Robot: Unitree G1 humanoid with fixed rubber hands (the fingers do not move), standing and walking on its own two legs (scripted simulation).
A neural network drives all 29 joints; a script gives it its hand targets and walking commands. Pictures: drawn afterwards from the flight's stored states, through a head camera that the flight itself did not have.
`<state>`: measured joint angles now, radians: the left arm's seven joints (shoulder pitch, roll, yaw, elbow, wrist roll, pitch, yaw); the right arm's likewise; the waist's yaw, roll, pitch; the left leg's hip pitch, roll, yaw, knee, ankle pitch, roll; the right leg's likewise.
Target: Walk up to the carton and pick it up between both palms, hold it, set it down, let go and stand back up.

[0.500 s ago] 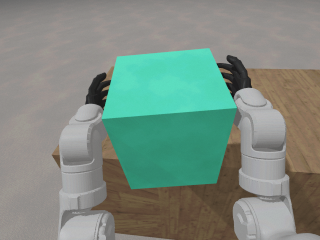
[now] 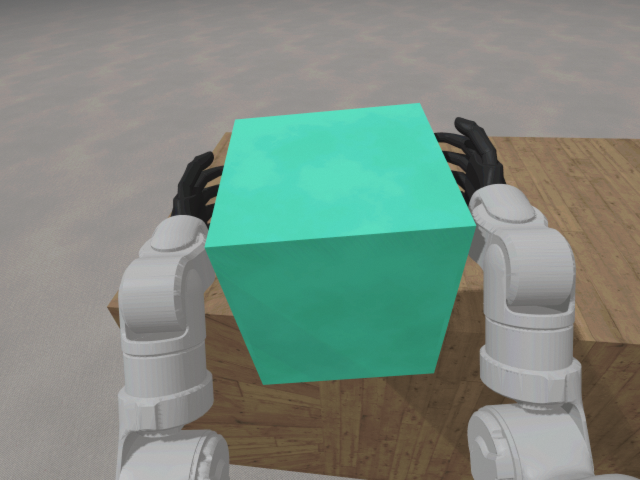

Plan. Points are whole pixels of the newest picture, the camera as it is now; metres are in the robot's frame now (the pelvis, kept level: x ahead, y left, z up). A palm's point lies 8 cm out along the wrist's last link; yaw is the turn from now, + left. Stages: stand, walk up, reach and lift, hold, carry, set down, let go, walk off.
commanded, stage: hold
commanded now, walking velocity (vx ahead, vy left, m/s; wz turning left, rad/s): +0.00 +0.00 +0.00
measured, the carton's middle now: (337, 250) +0.32 +0.00 +0.17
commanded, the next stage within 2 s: none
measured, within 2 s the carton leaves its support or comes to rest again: neither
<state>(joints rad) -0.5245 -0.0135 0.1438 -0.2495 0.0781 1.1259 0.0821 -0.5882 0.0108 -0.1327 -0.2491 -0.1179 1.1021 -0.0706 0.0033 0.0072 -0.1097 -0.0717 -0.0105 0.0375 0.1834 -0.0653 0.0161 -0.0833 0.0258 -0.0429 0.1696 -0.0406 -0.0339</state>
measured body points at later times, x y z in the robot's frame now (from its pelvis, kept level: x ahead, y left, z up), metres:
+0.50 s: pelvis -0.01 +0.00 +0.00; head -0.06 +0.00 +0.45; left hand +0.33 +0.15 +0.23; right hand +0.33 -0.15 +0.26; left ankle +0.03 +0.11 -0.75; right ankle +0.04 -0.09 -0.75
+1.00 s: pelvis +0.00 +0.00 +0.00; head -0.06 +0.00 +0.45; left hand +0.33 +0.15 +0.23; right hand +0.33 -0.15 +0.25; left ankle +0.03 +0.11 -0.75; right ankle +0.04 -0.09 -0.75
